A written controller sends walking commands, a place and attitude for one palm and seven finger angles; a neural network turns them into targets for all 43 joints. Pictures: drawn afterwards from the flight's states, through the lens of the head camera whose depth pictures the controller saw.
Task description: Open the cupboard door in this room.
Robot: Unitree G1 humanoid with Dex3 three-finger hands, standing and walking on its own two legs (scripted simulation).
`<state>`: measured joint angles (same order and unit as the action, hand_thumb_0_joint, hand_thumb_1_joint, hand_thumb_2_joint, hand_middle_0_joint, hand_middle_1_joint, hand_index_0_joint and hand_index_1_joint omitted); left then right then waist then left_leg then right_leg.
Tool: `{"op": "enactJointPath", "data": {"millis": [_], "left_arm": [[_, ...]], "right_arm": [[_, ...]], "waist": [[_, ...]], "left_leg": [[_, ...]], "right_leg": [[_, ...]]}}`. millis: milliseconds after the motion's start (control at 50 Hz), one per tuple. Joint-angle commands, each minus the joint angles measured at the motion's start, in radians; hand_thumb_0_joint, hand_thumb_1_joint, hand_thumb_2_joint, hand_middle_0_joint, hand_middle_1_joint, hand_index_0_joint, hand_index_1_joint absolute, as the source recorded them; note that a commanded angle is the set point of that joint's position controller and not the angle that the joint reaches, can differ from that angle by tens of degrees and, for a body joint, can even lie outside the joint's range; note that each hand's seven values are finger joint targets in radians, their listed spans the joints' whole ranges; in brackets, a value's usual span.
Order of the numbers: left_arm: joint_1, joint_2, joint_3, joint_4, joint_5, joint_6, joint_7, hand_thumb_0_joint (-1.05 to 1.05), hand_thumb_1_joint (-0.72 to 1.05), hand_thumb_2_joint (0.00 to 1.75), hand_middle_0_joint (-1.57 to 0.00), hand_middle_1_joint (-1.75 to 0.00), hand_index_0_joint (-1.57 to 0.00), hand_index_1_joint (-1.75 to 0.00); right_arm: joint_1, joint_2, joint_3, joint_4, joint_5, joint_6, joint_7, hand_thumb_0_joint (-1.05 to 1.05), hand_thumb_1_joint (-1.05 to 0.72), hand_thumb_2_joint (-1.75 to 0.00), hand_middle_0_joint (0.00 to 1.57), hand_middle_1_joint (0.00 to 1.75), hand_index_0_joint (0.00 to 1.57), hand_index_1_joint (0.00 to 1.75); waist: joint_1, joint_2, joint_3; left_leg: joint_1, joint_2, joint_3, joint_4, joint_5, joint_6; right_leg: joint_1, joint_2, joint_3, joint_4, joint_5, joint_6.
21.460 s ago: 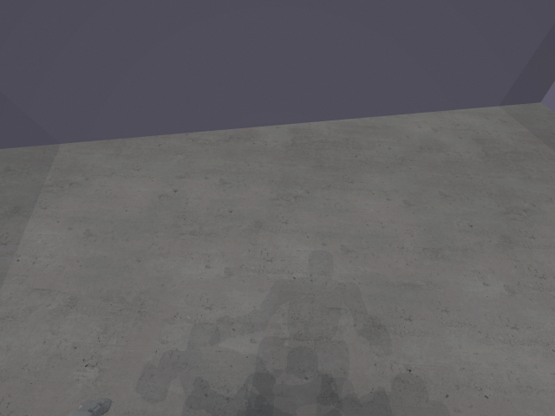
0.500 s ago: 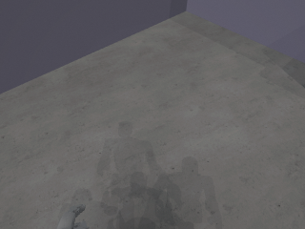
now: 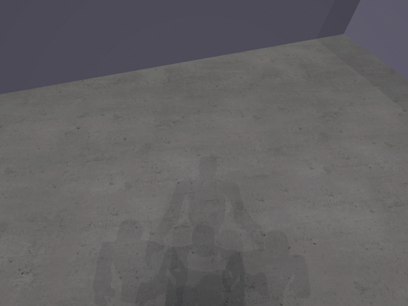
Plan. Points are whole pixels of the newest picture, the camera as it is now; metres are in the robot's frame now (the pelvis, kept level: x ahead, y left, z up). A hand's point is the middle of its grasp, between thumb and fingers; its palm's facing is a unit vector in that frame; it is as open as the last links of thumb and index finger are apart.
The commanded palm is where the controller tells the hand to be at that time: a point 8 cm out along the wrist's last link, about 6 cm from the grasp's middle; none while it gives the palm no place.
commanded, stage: turn or walk to find it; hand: left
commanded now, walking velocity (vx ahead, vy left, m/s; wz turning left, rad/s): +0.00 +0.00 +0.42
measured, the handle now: out of the picture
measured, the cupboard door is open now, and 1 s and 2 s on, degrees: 0 0 0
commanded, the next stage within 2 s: stand and wait in 1.10 s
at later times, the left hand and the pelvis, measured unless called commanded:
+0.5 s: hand out of the picture +0.06 +0.23 -0.15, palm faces +0.17 -0.95 -0.24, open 7.4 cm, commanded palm none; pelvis -0.02 +0.01 +0.01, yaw +10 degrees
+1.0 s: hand out of the picture -0.10 +0.17 -0.16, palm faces +0.45 -0.86 -0.25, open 7.4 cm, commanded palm none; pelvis -0.05 -0.02 +0.01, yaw +25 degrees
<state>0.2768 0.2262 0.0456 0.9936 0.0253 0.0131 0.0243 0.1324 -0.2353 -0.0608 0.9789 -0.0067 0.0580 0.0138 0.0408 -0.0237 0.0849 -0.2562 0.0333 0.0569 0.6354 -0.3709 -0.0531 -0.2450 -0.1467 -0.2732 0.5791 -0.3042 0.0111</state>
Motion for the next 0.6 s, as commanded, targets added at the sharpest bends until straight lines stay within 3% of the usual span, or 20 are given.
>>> {"op": "enactJointPath", "data": {"millis": [0, 20, 40, 60, 80, 140, 260, 320, 420, 480, 520, 540, 560, 580], "left_arm": [[-0.011, 0.09, 0.025, -0.094, -0.017, 0.003, -0.002, 0.0, 0.9, 0.9, -0.2, -0.3, -0.2, -0.3], [-0.069, 0.101, 0.014, -0.106, -0.008, 0.016, 0.003, 0.0, 0.9, 0.9, -0.2, -0.3, -0.2, -0.3], [-0.094, 0.099, 0.02, -0.096, -0.006, 0.026, 0.005, 0.0, 0.9, 0.9, -0.2, -0.3, -0.2, -0.3], [-0.096, 0.102, 0.026, -0.085, -0.007, 0.029, 0.003, 0.0, 0.9, 0.9, -0.2, -0.3, -0.2, -0.3], [-0.09, 0.115, 0.029, -0.072, -0.01, 0.028, -0.003, 0.0, 0.9, 0.9, -0.2, -0.3, -0.2, -0.3], [-0.043, 0.115, 0.029, -0.045, -0.009, 0.022, -0.013, 0.0, 0.9, 0.9, -0.2, -0.3, -0.2, -0.3], [-0.094, 0.109, 0.028, -0.071, -0.008, 0.024, -0.005, 0.0, 0.9, 0.9, -0.2, -0.3, -0.2, -0.3], [-0.145, 0.099, 0.025, -0.097, -0.012, 0.023, -0.003, 0.0, 0.9, 0.9, -0.2, -0.3, -0.2, -0.3], [-0.176, 0.077, 0.019, -0.121, -0.018, 0.017, -0.002, 0.0, 0.9, 0.9, -0.2, -0.3, -0.2, -0.3], [-0.129, 0.071, 0.021, -0.115, -0.025, 0.01, 0.001, 0.0, 0.9, 0.9, -0.2, -0.3, -0.2, -0.3], [-0.068, 0.086, 0.024, -0.1, -0.025, -0.002, 0.003, 0.0, 0.9, 0.9, -0.2, -0.3, -0.2, -0.3], [-0.031, 0.116, 0.032, -0.094, -0.021, -0.012, 0.008, 0.0, 0.9, 0.9, -0.2, -0.3, -0.2, -0.3], [-0.013, 0.201, 0.049, -0.092, -0.005, -0.021, 0.016, 0.0, 0.9, 0.9, -0.2, -0.3, -0.2, -0.3], [-0.014, 0.234, 0.052, -0.107, -0.005, -0.018, 0.016, 0.0, 0.9, 0.9, -0.2, -0.3, -0.2, -0.3]], "right_arm": [[0.143, -0.231, -0.047, -0.045, -0.011, -0.049, -0.012, 0.0, -0.9, -0.9, 0.2, 0.3, 0.2, 0.3], [0.172, -0.253, -0.048, -0.031, -0.007, -0.037, -0.016, 0.0, -0.9, -0.9, 0.2, 0.3, 0.2, 0.3], [0.143, -0.221, -0.039, -0.026, -0.013, -0.04, -0.028, 0.0, -0.9, -0.9, 0.2, 0.3, 0.2, 0.3], [0.093, -0.198, -0.033, -0.036, -0.014, -0.042, -0.036, 0.0, -0.9, -0.9, 0.2, 0.3, 0.2, 0.3], [0.048, -0.18, -0.025, -0.051, -0.014, -0.042, -0.038, 0.0, -0.9, -0.9, 0.2, 0.3, 0.2, 0.3], [0.028, -0.163, -0.017, -0.064, -0.008, -0.051, -0.037, 0.0, -0.9, -0.9, 0.2, 0.3, 0.2, 0.3], [0.091, -0.154, -0.027, -0.057, -0.008, -0.054, -0.034, 0.0, -0.9, -0.9, 0.2, 0.3, 0.2, 0.3], [0.117, -0.154, -0.033, -0.055, -0.013, -0.052, -0.033, 0.0, -0.9, -0.9, 0.2, 0.3, 0.2, 0.3], [0.125, -0.156, -0.041, -0.055, -0.02, -0.044, -0.032, 0.0, -0.9, -0.9, 0.2, 0.3, 0.2, 0.3], [0.108, -0.157, -0.045, -0.059, -0.021, -0.039, -0.03, 0.0, -0.9, -0.9, 0.2, 0.3, 0.2, 0.3], [0.097, -0.145, -0.046, -0.063, -0.013, -0.038, -0.027, 0.0, -0.9, -0.9, 0.2, 0.3, 0.2, 0.3], [0.106, -0.113, -0.044, -0.066, -0.006, -0.04, -0.024, 0.0, -0.9, -0.9, 0.2, 0.3, 0.2, 0.3], [0.125, -0.05, -0.034, -0.08, 0.002, -0.042, -0.018, 0.0, -0.9, -0.9, 0.2, 0.3, 0.2, 0.3], [0.085, -0.07, -0.041, -0.102, -0.005, -0.035, -0.022, 0.0, -0.9, -0.9, 0.2, 0.3, 0.2, 0.3]], "waist": [[-0.091, 0.319, -0.151], [-0.108, 0.261, -0.14], [-0.101, 0.248, -0.101], [-0.081, 0.269, -0.067], [-0.064, 0.244, -0.044], [-0.038, 0.179, -0.079], [-0.058, 0.138, -0.083], [-0.074, 0.16, -0.074], [-0.078, 0.185, -0.092], [-0.057, 0.201, -0.124], [-0.021, 0.151, -0.142], [-0.009, 0.079, -0.168], [-0.002, -0.176, -0.19], [0.015, -0.241, -0.133]], "left_leg": [[0.312, 0.34, -0.41, -0.308, 0.653, 0.164], [0.228, 0.385, -0.365, -0.304, 0.717, 0.225], [0.164, 0.344, -0.341, -0.321, 0.682, 0.23], [0.157, 0.297, -0.325, -0.314, 0.669, 0.221], [0.14, 0.263, -0.287, -0.304, 0.663, 0.218], [0.175, 0.196, -0.216, -0.3, 0.654, 0.191], [0.185, 0.198, -0.286, -0.32, 0.586, 0.207], [0.166, 0.209, -0.351, -0.313, 0.561, 0.232], [0.123, 0.19, -0.405, -0.288, 0.553, 0.235], [0.058, 0.164, -0.431, -0.255, 0.556, 0.222], [-0.031, 0.114, -0.415, -0.194, 0.48, 0.176], [-0.134, 0.066, -0.375, -0.136, 0.328, 0.127], [-0.304, -0.056, -0.216, 0.043, 0.036, 0.053], [-0.33, -0.105, -0.134, 0.258, -0.218, 0.026]], "right_leg": [[-0.301, 0.013, 0.082, 0.295, -0.267, 0.062], [-0.274, 0.018, 0.171, 0.408, -0.335, 0.054], [-0.271, 0.014, 0.22, 0.458, -0.299, 0.052], [-0.299, 0.016, 0.239, 0.495, -0.245, 0.054], [-0.306, 0.021, 0.248, 0.521, -0.187, 0.057], [-0.297, 0.041, 0.244, 0.552, -0.092, 0.074], [-0.307, 0.046, 0.263, 0.516, -0.063, 0.092], [-0.288, 0.054, 0.271, 0.427, -0.107, 0.089], [-0.193, 0.093, 0.259, 0.267, -0.148, 0.071], [-0.063, 0.122, 0.248, 0.099, -0.104, 0.055], [0.097, 0.121, 0.237, -0.123, 0.063, 0.049], [0.237, 0.047, 0.29, -0.237, 0.131, 0.037], [0.358, -0.184, 0.503, -0.288, 0.141, -0.038], [0.21, -0.344, 0.63, -0.312, 0.227, -0.149]]}}
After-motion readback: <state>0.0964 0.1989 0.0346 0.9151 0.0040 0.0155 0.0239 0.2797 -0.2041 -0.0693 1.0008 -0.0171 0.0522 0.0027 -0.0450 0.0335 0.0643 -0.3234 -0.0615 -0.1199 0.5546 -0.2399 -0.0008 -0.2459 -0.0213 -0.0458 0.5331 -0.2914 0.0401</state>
